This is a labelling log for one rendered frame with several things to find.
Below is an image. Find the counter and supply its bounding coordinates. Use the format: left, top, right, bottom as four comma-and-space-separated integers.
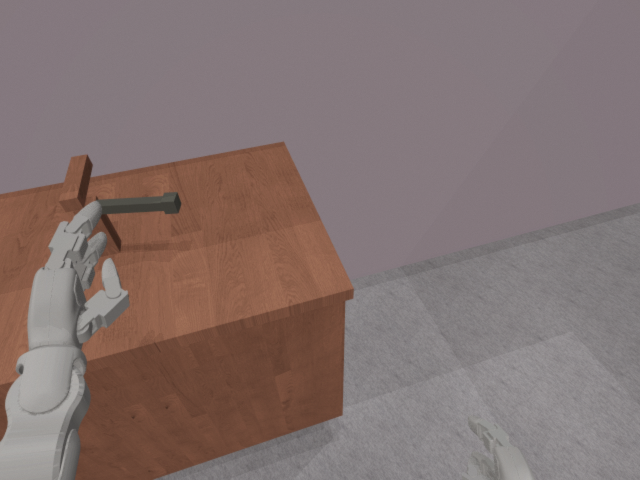
0, 142, 354, 480

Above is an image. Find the left robot hand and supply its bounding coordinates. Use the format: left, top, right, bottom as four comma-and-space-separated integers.
27, 201, 130, 351

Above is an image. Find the robot left forearm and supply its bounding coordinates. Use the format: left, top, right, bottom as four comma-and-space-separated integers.
0, 345, 91, 480

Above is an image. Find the tap lever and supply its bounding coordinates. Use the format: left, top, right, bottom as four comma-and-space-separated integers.
96, 192, 181, 214

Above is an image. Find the right robot hand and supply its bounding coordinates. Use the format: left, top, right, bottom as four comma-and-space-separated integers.
462, 415, 535, 480

